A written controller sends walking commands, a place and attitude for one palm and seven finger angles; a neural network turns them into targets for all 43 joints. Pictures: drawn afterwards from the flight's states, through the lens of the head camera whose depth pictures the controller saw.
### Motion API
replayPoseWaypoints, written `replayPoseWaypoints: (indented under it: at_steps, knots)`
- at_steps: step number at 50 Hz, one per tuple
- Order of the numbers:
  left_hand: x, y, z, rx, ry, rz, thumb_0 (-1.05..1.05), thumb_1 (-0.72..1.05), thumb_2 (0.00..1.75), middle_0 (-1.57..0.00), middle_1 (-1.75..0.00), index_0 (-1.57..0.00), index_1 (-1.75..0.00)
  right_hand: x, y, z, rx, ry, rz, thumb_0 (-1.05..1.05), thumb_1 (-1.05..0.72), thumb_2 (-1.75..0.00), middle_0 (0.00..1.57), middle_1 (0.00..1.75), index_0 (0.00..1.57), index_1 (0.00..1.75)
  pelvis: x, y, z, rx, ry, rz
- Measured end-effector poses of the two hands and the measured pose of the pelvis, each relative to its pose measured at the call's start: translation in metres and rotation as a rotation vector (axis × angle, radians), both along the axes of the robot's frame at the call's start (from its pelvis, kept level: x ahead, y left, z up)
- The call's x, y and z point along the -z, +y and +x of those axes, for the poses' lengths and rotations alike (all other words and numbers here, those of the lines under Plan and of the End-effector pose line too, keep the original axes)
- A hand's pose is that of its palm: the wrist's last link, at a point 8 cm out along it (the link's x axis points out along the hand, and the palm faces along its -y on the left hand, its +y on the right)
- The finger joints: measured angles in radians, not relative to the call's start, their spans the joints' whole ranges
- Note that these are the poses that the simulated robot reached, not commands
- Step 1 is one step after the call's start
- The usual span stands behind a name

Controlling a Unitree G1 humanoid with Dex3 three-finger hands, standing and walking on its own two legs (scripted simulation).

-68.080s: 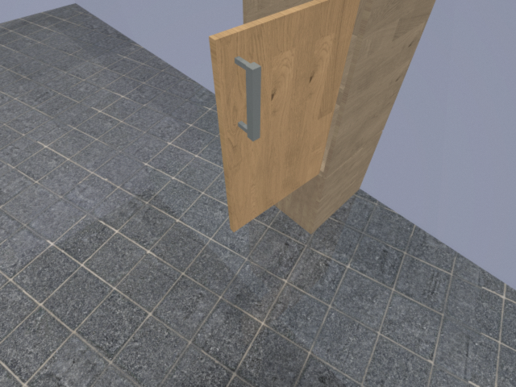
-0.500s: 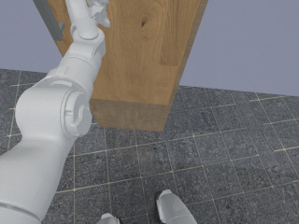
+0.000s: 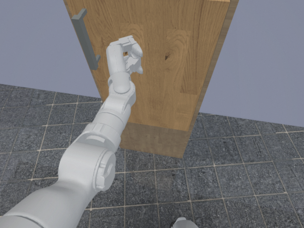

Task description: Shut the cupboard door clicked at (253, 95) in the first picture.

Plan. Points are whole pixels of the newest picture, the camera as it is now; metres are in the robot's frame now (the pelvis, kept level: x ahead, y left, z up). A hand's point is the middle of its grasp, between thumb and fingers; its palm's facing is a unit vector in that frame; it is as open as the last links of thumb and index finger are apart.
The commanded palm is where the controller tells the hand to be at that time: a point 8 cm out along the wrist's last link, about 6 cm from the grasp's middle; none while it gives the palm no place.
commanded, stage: draw the hand back to the body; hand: left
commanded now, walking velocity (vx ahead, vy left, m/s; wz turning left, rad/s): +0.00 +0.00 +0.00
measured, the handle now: (89, 41) +0.60 +0.12 +0.15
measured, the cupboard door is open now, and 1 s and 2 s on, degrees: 0 0 0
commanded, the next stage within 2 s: step back with the hand held close in 1.64 s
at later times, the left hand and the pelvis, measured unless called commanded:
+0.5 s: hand (96, 95) +0.38 +0.08 +0.17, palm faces +0.09 -1.00 -0.03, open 3.1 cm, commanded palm +0.34 +0.13 +0.17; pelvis -0.01 -0.01 +0.02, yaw +1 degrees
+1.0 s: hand (1, 168) +0.24 +0.21 +0.19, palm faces +0.32 -0.90 -0.29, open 4.2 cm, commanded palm +0.19 +0.26 +0.19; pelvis -0.01 +0.01 +0.02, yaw +2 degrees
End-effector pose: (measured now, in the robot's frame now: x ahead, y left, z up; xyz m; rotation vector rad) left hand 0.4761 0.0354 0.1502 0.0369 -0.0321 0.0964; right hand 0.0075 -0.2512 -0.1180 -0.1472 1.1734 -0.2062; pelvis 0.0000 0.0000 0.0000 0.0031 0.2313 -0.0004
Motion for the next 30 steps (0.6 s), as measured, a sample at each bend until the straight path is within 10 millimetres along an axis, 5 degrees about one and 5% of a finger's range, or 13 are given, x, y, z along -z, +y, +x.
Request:
replayPoseWaypoints:
  at_steps: [10,19,30]
  knots:
    - [-0.012,0.009,-0.013,-0.009,0.057,-0.062,0.01,0.9,0.9,-1.3,-1.5,-1.3,-1.5,-0.006,0.0,0.046,-0.035,-0.095,0.005,0.0,-0.9,-0.9,0.2,0.3,0.2,0.3,-0.005,-0.004,0.005,0.007,-0.04,0.008]
    - [0.003,0.078,-0.083,-0.057,-0.039,0.019,0.01,0.9,0.9,-1.3,-1.5,-1.29,-1.5,-0.018,0.0,0.078,-0.044,-0.215,0.018,0.01,-0.9,-0.9,0.2,0.3,0.2,0.3,-0.012,-0.007,0.002,0.009,-0.145,0.004]
    - [-0.034,0.108,-0.146,0.024,-0.069,0.002,0.01,0.9,0.9,-1.27,-1.46,-1.26,-1.46,-0.054,0.021,0.147,-0.128,-0.454,0.0,0.01,-0.9,-0.9,0.2,0.3,0.2,0.3,-0.018,-0.004,-0.011,-0.014,-0.259,0.005]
